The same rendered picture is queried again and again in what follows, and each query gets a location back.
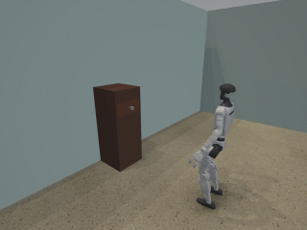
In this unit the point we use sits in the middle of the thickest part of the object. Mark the drawer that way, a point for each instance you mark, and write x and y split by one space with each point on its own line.
123 108

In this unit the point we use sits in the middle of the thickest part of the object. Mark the robot left foot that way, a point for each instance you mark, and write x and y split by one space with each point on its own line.
203 202

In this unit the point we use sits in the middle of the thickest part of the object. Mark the robot foot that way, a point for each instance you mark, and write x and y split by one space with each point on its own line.
219 192
203 202

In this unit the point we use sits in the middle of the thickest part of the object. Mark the cabinet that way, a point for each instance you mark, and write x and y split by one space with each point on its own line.
120 138

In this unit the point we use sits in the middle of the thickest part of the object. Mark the robot left hand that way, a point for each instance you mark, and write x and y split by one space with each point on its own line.
198 157

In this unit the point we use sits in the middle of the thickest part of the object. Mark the robot left forearm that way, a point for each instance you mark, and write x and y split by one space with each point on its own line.
212 139

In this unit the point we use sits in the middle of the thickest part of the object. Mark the robot left upper arm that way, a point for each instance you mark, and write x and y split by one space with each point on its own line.
220 113

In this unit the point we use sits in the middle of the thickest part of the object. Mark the robot right foot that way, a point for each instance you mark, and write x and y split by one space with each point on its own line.
219 192

